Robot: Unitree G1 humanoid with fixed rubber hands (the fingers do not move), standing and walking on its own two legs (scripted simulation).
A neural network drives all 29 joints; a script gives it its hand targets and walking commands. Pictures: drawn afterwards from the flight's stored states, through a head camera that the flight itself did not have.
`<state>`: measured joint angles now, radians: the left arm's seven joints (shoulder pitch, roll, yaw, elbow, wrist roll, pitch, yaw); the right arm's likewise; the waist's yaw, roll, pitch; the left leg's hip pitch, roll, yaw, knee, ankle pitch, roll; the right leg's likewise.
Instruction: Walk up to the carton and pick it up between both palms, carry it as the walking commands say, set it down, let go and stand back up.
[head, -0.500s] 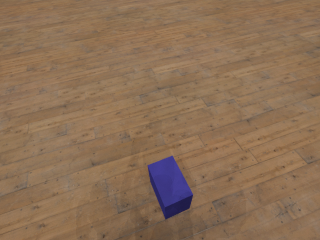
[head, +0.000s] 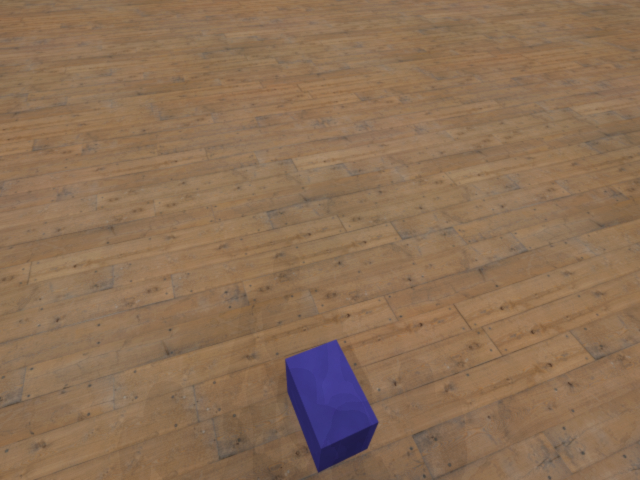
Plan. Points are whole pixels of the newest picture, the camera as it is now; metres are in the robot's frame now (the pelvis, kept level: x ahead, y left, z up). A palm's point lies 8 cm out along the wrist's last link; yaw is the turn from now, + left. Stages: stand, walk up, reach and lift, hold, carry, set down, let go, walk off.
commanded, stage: walk up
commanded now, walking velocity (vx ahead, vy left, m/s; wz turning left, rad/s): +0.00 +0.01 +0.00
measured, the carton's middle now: (327, 405) +0.47 -0.05 -0.66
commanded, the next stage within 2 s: none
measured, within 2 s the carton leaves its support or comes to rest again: neither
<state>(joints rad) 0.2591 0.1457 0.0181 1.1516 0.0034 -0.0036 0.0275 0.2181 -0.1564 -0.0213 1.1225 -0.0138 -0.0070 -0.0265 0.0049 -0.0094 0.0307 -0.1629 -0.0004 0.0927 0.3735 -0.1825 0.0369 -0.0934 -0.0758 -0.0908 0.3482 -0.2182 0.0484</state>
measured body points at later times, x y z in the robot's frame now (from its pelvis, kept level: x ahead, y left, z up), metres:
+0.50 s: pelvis +0.01 -0.04 +0.00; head +0.03 -0.01 +0.45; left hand +0.04 +0.23 -0.16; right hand -0.02 -0.29 -0.14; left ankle +0.01 +0.09 -0.75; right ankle -0.01 -0.19 -0.68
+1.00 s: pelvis +0.05 -0.16 -0.01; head +0.08 -0.16 +0.44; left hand +0.01 +0.07 -0.15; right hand +0.23 -0.37 -0.16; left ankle -0.01 -0.09 -0.71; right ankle +0.10 -0.26 -0.75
